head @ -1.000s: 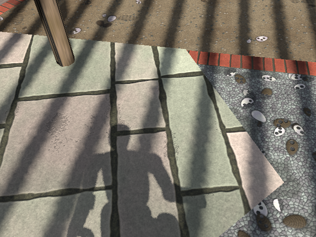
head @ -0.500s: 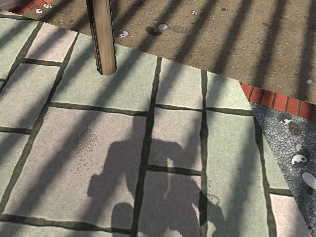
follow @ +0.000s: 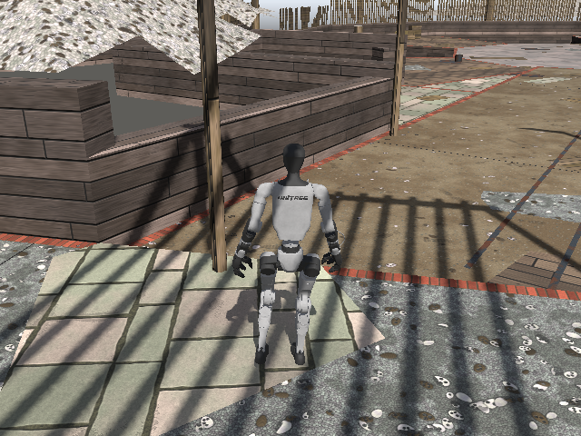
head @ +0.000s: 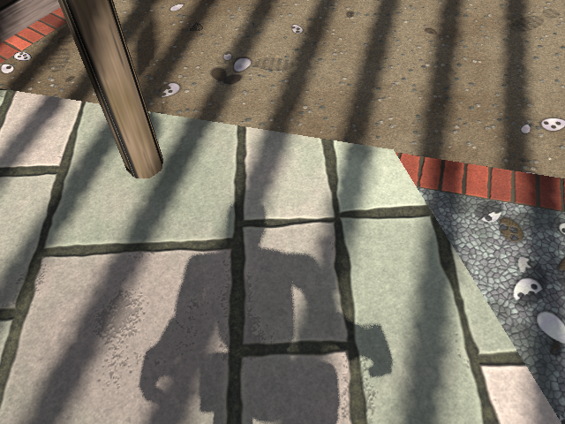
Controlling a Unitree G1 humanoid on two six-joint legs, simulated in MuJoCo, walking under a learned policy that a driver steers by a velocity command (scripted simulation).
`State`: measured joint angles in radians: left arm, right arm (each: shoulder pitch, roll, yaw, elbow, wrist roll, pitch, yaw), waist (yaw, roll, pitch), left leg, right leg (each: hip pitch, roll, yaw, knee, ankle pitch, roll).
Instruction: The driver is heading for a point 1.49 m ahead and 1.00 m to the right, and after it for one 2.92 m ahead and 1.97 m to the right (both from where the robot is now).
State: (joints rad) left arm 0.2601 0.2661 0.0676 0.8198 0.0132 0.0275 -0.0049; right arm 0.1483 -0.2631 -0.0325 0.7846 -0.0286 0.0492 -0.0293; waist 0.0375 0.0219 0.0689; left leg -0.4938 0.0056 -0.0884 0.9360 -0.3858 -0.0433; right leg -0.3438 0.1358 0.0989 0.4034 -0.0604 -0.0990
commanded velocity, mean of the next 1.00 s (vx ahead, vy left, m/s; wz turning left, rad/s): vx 0.01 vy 0.00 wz -0.57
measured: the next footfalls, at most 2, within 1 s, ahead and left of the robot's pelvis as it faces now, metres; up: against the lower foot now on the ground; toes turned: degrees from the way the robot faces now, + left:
left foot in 0.20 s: +0.07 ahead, +0.13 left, +0.00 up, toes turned -13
right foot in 0.68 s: -0.02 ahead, -0.06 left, +0.00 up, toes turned -26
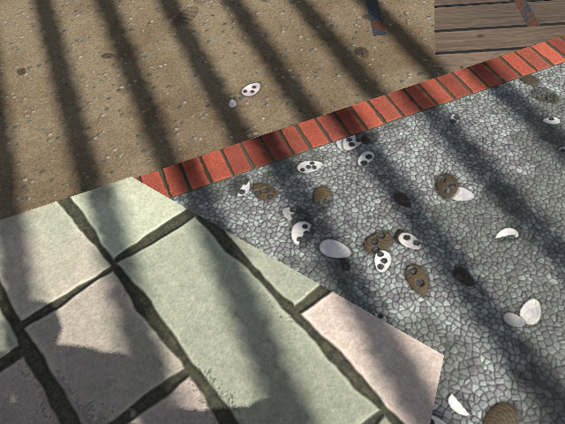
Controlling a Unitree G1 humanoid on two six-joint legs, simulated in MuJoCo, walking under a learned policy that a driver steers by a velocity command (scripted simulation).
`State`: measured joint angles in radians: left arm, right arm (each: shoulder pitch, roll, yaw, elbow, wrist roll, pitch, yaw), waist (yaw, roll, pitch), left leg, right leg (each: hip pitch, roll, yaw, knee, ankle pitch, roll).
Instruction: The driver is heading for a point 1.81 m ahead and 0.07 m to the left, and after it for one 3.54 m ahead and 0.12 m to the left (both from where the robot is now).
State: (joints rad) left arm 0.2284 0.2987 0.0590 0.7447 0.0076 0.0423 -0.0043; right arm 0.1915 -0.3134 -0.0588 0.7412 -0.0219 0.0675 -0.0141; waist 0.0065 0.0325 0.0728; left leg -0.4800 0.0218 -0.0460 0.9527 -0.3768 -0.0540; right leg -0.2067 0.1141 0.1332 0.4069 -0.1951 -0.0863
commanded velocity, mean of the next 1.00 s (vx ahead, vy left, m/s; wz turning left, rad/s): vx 0.00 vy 0.00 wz -0.18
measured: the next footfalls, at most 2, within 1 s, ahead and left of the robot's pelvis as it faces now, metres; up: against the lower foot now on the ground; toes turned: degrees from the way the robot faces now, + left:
left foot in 0.24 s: +0.07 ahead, +0.12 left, +0.00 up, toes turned -14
right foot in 0.64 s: -0.01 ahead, -0.07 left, +0.00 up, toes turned -11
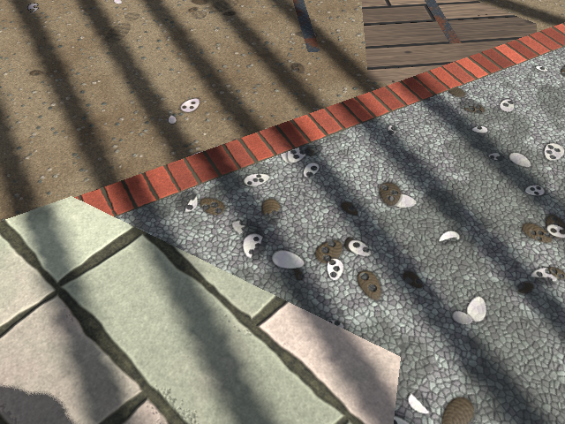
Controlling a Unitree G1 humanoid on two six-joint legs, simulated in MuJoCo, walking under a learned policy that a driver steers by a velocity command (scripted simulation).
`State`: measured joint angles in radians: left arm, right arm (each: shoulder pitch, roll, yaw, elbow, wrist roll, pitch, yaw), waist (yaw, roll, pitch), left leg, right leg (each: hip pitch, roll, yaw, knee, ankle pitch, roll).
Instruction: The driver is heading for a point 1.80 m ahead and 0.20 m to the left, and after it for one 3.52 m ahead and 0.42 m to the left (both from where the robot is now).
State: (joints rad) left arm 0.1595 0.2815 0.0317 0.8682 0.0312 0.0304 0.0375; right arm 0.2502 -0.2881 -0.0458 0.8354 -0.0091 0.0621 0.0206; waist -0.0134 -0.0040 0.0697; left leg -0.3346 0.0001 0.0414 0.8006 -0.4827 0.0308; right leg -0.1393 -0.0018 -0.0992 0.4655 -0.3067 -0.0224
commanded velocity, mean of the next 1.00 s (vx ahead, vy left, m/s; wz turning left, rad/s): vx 0.41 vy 0.00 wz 0.28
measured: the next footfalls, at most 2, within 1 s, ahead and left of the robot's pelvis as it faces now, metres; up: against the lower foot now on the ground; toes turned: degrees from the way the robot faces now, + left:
left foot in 0.08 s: +0.03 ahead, +0.10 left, +0.00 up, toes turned +5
right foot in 0.58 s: +0.42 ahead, +0.02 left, +0.00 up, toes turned +21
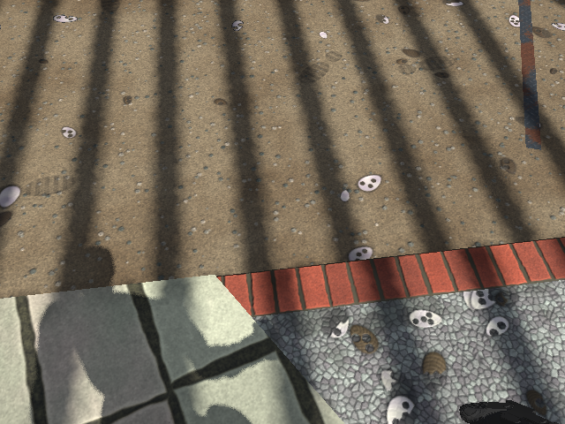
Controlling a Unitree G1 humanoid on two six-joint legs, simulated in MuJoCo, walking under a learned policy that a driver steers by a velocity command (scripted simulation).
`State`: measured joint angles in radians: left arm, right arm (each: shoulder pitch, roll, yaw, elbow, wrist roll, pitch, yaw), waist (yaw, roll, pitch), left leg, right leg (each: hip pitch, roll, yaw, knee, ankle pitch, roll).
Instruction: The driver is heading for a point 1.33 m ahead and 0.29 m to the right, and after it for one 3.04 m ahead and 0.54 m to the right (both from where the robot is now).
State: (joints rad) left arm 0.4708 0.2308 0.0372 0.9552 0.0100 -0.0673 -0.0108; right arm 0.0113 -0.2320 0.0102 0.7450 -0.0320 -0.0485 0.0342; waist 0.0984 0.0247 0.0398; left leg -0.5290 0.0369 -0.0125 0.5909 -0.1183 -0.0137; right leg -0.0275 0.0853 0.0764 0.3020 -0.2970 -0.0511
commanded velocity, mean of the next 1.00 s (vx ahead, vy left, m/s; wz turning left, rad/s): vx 0.50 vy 0.00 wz -0.44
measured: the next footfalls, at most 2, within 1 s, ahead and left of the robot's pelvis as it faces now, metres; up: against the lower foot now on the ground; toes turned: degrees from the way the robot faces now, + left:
left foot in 0.06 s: +0.18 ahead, +0.11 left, +0.00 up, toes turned -3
right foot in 0.56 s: +0.40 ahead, -0.14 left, +0.00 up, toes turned -25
